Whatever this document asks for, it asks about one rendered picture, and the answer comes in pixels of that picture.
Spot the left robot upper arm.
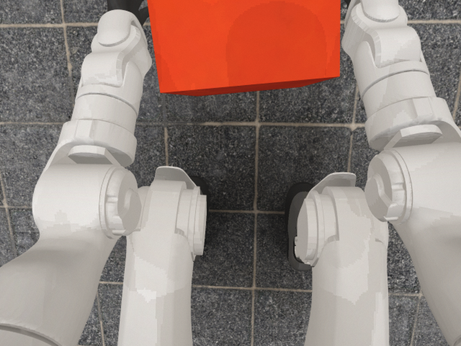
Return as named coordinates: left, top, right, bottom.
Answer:
left=0, top=164, right=142, bottom=346

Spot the carton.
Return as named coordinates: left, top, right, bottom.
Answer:
left=147, top=0, right=341, bottom=97

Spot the left robot forearm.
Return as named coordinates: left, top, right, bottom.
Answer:
left=32, top=9, right=152, bottom=226

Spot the left robot hand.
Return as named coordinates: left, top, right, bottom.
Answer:
left=107, top=0, right=149, bottom=28

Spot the right robot forearm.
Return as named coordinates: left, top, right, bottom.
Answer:
left=341, top=0, right=461, bottom=151

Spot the robot right thigh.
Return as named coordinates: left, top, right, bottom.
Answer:
left=298, top=187, right=389, bottom=346

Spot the right robot upper arm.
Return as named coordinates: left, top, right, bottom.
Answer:
left=364, top=141, right=461, bottom=346

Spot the robot left thigh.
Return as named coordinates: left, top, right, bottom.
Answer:
left=117, top=179, right=207, bottom=346

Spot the robot thigh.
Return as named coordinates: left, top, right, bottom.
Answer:
left=298, top=187, right=389, bottom=346
left=117, top=179, right=207, bottom=346

